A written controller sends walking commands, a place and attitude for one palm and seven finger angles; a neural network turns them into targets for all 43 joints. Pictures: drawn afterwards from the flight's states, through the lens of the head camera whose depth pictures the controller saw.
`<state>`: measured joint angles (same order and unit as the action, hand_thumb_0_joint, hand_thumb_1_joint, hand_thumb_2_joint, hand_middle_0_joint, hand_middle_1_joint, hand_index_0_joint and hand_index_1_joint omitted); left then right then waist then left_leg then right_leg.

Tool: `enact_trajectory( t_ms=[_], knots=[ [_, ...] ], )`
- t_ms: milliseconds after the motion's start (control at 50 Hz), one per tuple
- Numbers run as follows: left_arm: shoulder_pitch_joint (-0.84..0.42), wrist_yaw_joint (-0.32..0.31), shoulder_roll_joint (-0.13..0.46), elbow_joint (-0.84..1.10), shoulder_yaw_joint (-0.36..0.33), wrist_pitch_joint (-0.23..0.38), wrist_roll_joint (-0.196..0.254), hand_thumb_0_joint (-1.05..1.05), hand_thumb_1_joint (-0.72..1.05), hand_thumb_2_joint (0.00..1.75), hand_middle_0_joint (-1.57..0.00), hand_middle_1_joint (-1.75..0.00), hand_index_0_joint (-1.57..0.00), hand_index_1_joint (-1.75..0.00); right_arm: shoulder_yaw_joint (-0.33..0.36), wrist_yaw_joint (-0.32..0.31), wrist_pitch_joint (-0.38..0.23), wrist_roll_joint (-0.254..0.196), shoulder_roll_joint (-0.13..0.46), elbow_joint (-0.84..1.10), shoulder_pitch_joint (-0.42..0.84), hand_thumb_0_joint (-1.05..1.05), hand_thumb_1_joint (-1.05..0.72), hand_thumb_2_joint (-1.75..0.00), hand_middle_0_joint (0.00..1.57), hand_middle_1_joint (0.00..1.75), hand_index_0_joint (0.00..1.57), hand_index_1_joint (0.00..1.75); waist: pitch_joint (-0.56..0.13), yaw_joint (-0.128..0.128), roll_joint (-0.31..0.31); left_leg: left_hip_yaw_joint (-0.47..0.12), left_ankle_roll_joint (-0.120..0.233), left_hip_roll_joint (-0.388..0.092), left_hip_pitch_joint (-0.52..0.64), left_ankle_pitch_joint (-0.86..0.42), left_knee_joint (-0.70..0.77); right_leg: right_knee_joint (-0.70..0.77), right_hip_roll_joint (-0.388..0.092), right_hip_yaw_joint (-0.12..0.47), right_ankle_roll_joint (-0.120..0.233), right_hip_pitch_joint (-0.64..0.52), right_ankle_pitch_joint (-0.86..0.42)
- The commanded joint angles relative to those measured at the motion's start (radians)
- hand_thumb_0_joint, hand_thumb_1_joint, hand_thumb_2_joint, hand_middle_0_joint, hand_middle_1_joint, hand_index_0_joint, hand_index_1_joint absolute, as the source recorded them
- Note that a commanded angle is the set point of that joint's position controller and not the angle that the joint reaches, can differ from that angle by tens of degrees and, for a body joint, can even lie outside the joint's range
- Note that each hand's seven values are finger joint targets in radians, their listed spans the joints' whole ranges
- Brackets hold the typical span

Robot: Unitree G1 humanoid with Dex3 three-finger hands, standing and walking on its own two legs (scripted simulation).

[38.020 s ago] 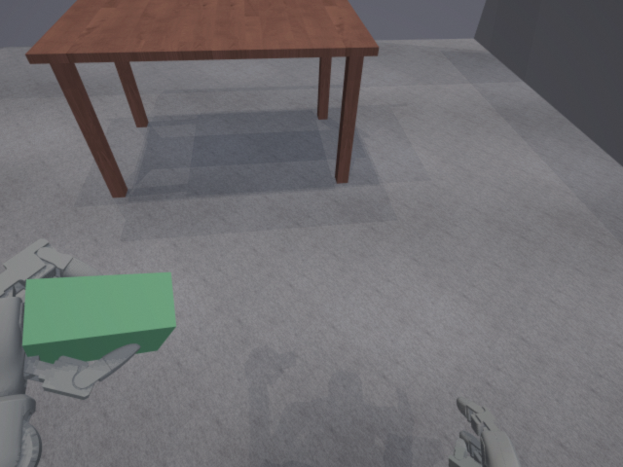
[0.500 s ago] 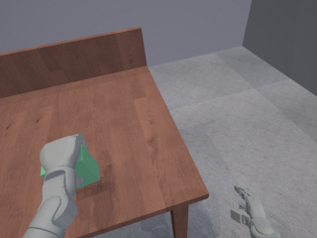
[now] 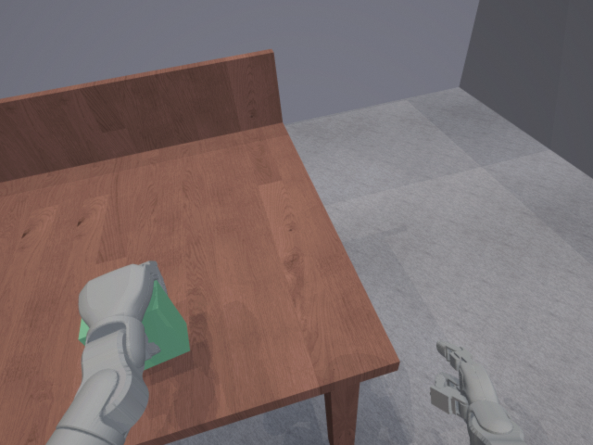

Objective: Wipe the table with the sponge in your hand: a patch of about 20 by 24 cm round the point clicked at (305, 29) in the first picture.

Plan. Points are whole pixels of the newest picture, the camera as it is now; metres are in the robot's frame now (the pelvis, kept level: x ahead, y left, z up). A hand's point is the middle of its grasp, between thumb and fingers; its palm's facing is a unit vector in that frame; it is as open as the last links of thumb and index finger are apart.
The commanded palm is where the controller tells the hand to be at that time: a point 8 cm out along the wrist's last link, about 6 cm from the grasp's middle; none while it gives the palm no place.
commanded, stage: move the sponge above the wiping area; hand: left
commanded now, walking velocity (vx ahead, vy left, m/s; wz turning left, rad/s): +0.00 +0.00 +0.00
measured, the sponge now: (144, 337) +0.25 +0.27 +0.01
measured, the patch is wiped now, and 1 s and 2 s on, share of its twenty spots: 0.00 0.00 0.00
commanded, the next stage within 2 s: none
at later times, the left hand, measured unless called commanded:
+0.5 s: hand (165, 329) +0.25 +0.23 +0.03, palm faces -0.15 -0.17 -0.97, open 9.6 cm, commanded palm +0.23 +0.24 +0.12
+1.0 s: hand (175, 336) +0.24 +0.21 +0.04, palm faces -0.10 -0.16 -0.98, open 9.6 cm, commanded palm +0.23 +0.23 +0.12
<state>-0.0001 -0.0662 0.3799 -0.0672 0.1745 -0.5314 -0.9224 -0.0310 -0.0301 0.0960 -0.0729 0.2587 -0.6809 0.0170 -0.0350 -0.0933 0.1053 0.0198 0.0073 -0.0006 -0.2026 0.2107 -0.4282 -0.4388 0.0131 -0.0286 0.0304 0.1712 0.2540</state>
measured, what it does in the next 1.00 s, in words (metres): stands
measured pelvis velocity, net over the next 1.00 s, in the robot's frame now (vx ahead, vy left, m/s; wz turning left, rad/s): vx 0.00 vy -0.01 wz -0.01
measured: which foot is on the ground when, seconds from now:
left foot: down 0.00-1.00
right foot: down 0.00-1.00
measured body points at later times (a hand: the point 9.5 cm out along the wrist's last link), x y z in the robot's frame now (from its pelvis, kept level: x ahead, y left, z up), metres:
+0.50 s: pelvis +0.00 +0.00 +0.00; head -0.01 -0.05 +0.45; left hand +0.25 +0.24 +0.08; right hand +0.26 -0.21 -0.08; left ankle +0.01 +0.12 -0.74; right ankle -0.01 -0.10 -0.74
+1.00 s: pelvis +0.00 -0.01 +0.00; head +0.00 -0.05 +0.45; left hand +0.24 +0.22 +0.09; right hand +0.26 -0.22 -0.08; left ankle +0.01 +0.12 -0.74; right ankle -0.01 -0.10 -0.74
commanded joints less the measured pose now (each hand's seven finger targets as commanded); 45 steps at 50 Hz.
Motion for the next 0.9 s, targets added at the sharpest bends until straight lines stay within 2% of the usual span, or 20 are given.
enact_trajectory(
  t_ms=[0, 60, 80, 120, 160, 240, 320, 360, 380, 420, 460, 540, 560, 580, 640, 660, 680, 760, 820, 880],
  knots=[
    [-0.243, 0.034, 0.131, 0.285, -0.009, 0.1, -0.049, 0.0, 0.1, 1.3, -1.2, -1.6, -1.2, -1.6, 0.038, -0.009, -0.062, 0.01, 0.094, 0.204, 0.204, 0.0, -0.9, -0.9, 0.2, 0.3, 0.2, 0.3, -0.201, 0.01, -0.115, -0.07, 0.053, 0.027, 0.093, -0.183, 0.014, 0.061, -0.003, 0.082, 0.035, -0.009, -0.182],
    [-0.277, -0.023, 0.266, 0.4, -0.141, 0.214, -0.093, 0.0, 0.1, 1.3, -1.2, -1.6, -1.2, -1.6, 0.05, -0.02, -0.081, 0.04, 0.091, 0.191, 0.172, 0.0, -0.9, -0.9, 0.2, 0.3, 0.2, 0.3, -0.282, -0.024, -0.037, -0.086, 0.049, 0.017, 0.149, -0.239, 0.0, 0.047, 0.014, 0.119, 0.054, -0.032, -0.226],
    [-0.291, -0.053, 0.21, 0.428, -0.107, 0.242, -0.104, 0.0, 0.1, 1.3, -1.2, -1.6, -1.2, -1.6, 0.047, -0.022, -0.091, 0.041, 0.071, 0.201, 0.162, 0.0, -0.9, -0.9, 0.2, 0.3, 0.2, 0.3, -0.297, -0.02, -0.024, -0.082, 0.047, 0.011, 0.153, -0.258, -0.001, 0.033, 0.007, 0.095, 0.052, -0.03, -0.227],
    [-0.27, -0.115, 0.246, 0.359, -0.173, 0.25, -0.131, 0.0, 0.1, 1.3, -1.2, -1.6, -1.2, -1.6, 0.057, -0.023, -0.092, 0.046, 0.082, 0.171, 0.153, 0.0, -0.9, -0.9, 0.2, 0.3, 0.2, 0.3, -0.249, -0.029, -0.014, -0.085, 0.027, 0.004, 0.145, -0.274, -0.003, 0.047, 0.016, 0.11, 0.067, 0.005, -0.221],
    [-0.257, -0.158, 0.272, 0.325, -0.216, 0.202, -0.126, 0.0, 0.1, 1.3, -1.2, -1.6, -1.2, -1.6, 0.059, -0.021, -0.084, 0.038, 0.09, 0.163, 0.181, 0.0, -0.9, -0.9, 0.2, 0.3, 0.2, 0.3, -0.226, -0.043, 0.005, -0.09, 0.019, 0.005, 0.138, -0.263, 0.011, 0.053, 0.024, 0.13, 0.079, -0.001, -0.206],
    [-0.202, -0.16, 0.159, 0.196, -0.133, 0.078, -0.06, 0.0, 0.1, 1.3, -1.2, -1.6, -1.2, -1.6, 0.05, -0.009, -0.069, 0.005, 0.09, 0.148, 0.237, 0.0, -0.9, -0.9, 0.2, 0.3, 0.2, 0.3, -0.187, -0.035, -0.061, -0.069, 0.013, 0.004, 0.096, -0.222, 0.033, 0.064, 0.002, 0.082, 0.051, -0.017, -0.194],
    [-0.189, -0.056, 0.056, 0.145, 0.018, -0.031, -0.02, 0.0, 0.1, 1.3, -1.2, -1.6, -1.2, -1.6, 0.035, -0.004, -0.046, -0.015, 0.1, 0.169, 0.274, 0.0, -0.9, -0.9, 0.2, 0.3, 0.2, 0.3, -0.136, 0.001, -0.135, -0.062, 0.029, 0.021, 0.063, -0.166, 0.045, 0.083, -0.006, 0.079, 0.032, -0.017, -0.169],
    [-0.193, 0.001, 0.079, 0.147, 0.021, -0.037, -0.021, 0.0, 0.1, 1.3, -1.2, -1.6, -1.2, -1.6, 0.031, -0.006, -0.037, -0.012, 0.108, 0.181, 0.269, 0.0, -0.9, -0.9, 0.2, 0.3, 0.2, 0.3, -0.123, 0.01, -0.155, -0.07, 0.038, 0.03, 0.057, -0.14, 0.041, 0.088, 0.0, 0.096, 0.036, -0.008, -0.136],
    [-0.243, 0.027, 0.051, 0.181, 0.064, -0.015, -0.024, 0.0, 0.1, 1.3, -1.2, -1.6, -1.2, -1.6, 0.029, -0.008, -0.04, -0.011, 0.103, 0.195, 0.253, 0.0, -0.9, -0.9, 0.2, 0.3, 0.2, 0.3, -0.143, 0.026, -0.158, -0.062, 0.048, 0.033, 0.057, -0.128, 0.031, 0.082, -0.006, 0.08, 0.028, -0.005, -0.133],
    [-0.286, 0.045, 0.108, 0.231, 0.028, 0.055, -0.05, 0.0, 0.1, 1.3, -1.2, -1.6, -1.2, -1.6, 0.031, -0.011, -0.046, 0.004, 0.098, 0.198, 0.224, 0.0, -0.9, -0.9, 0.2, 0.3, 0.2, 0.3, -0.186, 0.019, -0.144, -0.065, 0.055, 0.035, 0.078, -0.152, 0.018, 0.07, -0.006, 0.082, 0.03, -0.014, -0.163],
    [-0.345, 0.02, 0.244, 0.306, -0.096, 0.139, -0.081, 0.0, 0.1, 1.3, -1.2, -1.6, -1.2, -1.6, 0.038, -0.022, -0.057, 0.023, 0.1, 0.188, 0.201, 0.0, -0.9, -0.9, 0.2, 0.3, 0.2, 0.3, -0.251, -0.003, -0.104, -0.073, 0.055, 0.033, 0.116, -0.175, 0.004, 0.064, 0.008, 0.123, 0.043, -0.036, -0.189],
    [-0.295, -0.097, 0.24, 0.357, -0.159, 0.244, -0.128, 0.0, 0.1, 1.3, -1.2, -1.6, -1.2, -1.6, 0.056, -0.026, -0.086, 0.041, 0.076, 0.177, 0.158, 0.0, -0.9, -0.9, 0.2, 0.3, 0.2, 0.3, -0.294, -0.036, -0.007, -0.067, 0.036, 0.017, 0.16, -0.295, -0.016, 0.04, 0.011, 0.123, 0.065, -0.035, -0.286],
    [-0.259, -0.127, 0.304, 0.35, -0.231, 0.227, -0.128, 0.0, 0.1, 1.3, -1.2, -1.6, -1.2, -1.6, 0.058, -0.024, -0.084, 0.041, 0.088, 0.171, 0.165, 0.0, -0.9, -0.9, 0.2, 0.3, 0.2, 0.3, -0.292, -0.049, 0.01, -0.079, 0.028, 0.019, 0.152, -0.295, -0.007, 0.045, 0.02, 0.149, 0.077, -0.055, -0.295],
    [-0.262, -0.147, 0.236, 0.339, -0.187, 0.21, -0.124, 0.0, 0.1, 1.3, -1.2, -1.6, -1.2, -1.6, 0.055, -0.021, -0.083, 0.035, 0.075, 0.175, 0.177, 0.0, -0.9, -0.9, 0.2, 0.3, 0.2, 0.3, -0.281, -0.038, 0.003, -0.062, 0.025, 0.016, 0.138, -0.305, -0.007, 0.038, 0.01, 0.129, 0.069, -0.056, -0.313],
    [-0.148, -0.164, 0.196, 0.239, -0.182, 0.106, -0.073, 0.0, 0.1, 1.3, -1.2, -1.6, -1.2, -1.6, 0.058, -0.002, -0.066, 0.013, 0.092, 0.16, 0.217, 0.0, -0.9, -0.9, 0.2, 0.3, 0.2, 0.3, -0.207, -0.047, -0.057, -0.061, 0.015, 0.014, 0.096, -0.295, 0.004, 0.045, 0.001, 0.124, 0.06, -0.06, -0.337],
    [-0.115, -0.154, 0.199, 0.202, -0.193, 0.061, -0.055, 0.0, 0.1, 1.3, -1.2, -1.6, -1.2, -1.6, 0.054, 0.001, -0.058, 0.006, 0.101, 0.156, 0.248, 0.0, -0.9, -0.9, 0.2, 0.3, 0.2, 0.3, -0.175, -0.048, -0.079, -0.061, 0.016, 0.018, 0.093, -0.27, 0.017, 0.06, 0.004, 0.138, 0.059, -0.063, -0.308],
    [-0.099, -0.132, 0.118, 0.2, -0.114, 0.025, -0.029, 0.0, 0.1, 1.3, -1.2, -1.6, -1.2, -1.6, 0.05, 0.004, -0.051, -0.001, 0.093, 0.17, 0.252, 0.0, -0.9, -0.9, 0.2, 0.3, 0.2, 0.3, -0.172, -0.033, -0.107, -0.045, 0.023, 0.015, 0.079, -0.25, 0.022, 0.06, -0.006, 0.107, 0.041, -0.069, -0.297],
    [-0.095, -0.015, 0.104, 0.164, -0.031, -0.058, -0.006, 0.0, 0.1, 1.3, -1.2, -1.6, -1.2, -1.6, 0.036, -0.001, -0.036, -0.015, 0.111, 0.184, 0.281, 0.0, -0.9, -0.9, 0.2, 0.3, 0.2, 0.3, -0.103, -0.003, -0.159, -0.051, 0.039, 0.035, 0.055, -0.185, 0.02, 0.083, -0.008, 0.123, 0.029, -0.037, -0.242],
    [-0.18, 0.051, 0.123, 0.277, -0.001, 0.019, -0.023, 0.0, 0.1, 1.3, -1.2, -1.6, -1.2, -1.6, 0.037, -0.007, -0.043, 0.0, 0.106, 0.206, 0.235, 0.0, -0.9, -0.9, 0.2, 0.3, 0.2, 0.3, -0.184, 0.018, -0.149, -0.05, 0.058, 0.041, 0.075, -0.198, -0.003, 0.064, -0.015, 0.109, 0.022, -0.045, -0.272],
    [-0.244, 0.024, 0.202, 0.438, -0.07, 0.17, -0.062, 0.0, 0.1, 1.3, -1.2, -1.6, -1.2, -1.6, 0.044, -0.018, -0.072, 0.028, 0.082, 0.213, 0.186, 0.0, -0.9, -0.9, 0.2, 0.3, 0.2, 0.3, -0.279, -0.003, -0.069, -0.058, 0.062, 0.035, 0.138, -0.252, -0.025, 0.042, -0.006, 0.115, 0.037, -0.059, -0.297]
  ],
)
